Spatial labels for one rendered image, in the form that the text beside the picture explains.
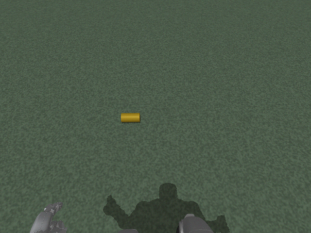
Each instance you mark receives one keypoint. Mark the left robot hand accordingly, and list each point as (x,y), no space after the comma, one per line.
(43,222)

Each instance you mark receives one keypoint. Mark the can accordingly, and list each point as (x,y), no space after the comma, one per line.
(130,117)

